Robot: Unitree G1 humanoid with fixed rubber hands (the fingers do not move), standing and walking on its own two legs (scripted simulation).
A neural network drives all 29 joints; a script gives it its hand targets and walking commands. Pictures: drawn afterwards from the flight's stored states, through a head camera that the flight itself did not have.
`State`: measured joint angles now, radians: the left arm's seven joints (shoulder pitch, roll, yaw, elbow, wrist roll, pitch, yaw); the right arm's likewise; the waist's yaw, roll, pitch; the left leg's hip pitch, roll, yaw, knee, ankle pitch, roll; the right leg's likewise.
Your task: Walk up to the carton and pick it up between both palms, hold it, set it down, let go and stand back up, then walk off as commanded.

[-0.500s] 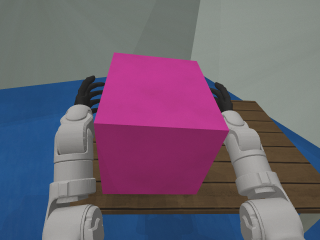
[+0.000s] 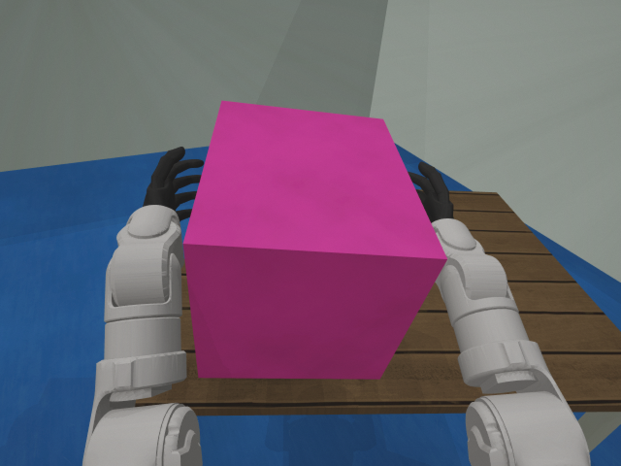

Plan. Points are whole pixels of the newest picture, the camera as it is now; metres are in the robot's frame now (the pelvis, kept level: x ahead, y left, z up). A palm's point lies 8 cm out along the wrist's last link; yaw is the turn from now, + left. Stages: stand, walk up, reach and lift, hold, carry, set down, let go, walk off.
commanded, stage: hold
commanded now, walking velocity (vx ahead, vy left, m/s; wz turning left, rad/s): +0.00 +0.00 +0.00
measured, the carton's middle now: (299, 236) +0.40 +0.01 +0.16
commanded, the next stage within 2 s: none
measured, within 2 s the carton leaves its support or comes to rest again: neither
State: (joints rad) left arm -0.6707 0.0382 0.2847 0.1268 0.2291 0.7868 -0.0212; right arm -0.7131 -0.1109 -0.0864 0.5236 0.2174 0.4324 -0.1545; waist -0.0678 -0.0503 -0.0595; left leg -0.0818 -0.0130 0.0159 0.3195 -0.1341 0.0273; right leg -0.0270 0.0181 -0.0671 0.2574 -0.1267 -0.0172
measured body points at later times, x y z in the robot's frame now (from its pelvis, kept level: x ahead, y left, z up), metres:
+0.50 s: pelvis +0.00 +0.00 +0.00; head -0.07 +0.03 +0.44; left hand +0.37 +0.18 +0.23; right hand +0.38 -0.16 +0.22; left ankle +0.03 +0.10 -0.75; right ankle +0.02 -0.10 -0.75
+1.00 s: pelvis +0.00 +0.00 +0.00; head -0.06 +0.03 +0.44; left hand +0.37 +0.17 +0.23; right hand +0.38 -0.16 +0.22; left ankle +0.03 +0.10 -0.75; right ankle +0.02 -0.10 -0.75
